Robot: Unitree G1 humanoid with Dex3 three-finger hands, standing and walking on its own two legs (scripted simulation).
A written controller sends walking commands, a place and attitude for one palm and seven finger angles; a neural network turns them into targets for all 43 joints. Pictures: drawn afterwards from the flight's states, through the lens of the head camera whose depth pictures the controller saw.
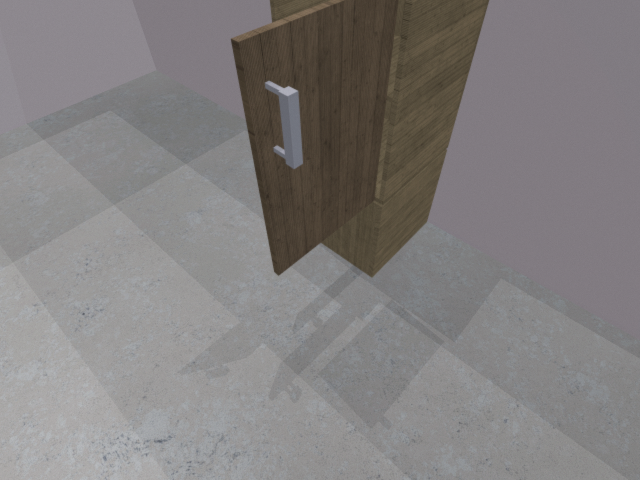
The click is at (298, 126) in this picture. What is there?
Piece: cupboard door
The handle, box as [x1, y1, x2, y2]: [265, 81, 302, 168]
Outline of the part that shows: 265,82 265,88 279,95 284,142 283,149 277,145 273,148 275,152 286,160 286,163 294,168 302,163 298,93 297,90 289,86 283,88 270,81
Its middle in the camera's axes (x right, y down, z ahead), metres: -0.07 -0.20 +0.68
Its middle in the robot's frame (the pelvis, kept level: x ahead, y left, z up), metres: +0.66 +0.09 +0.09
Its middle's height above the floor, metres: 0.87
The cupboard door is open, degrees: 88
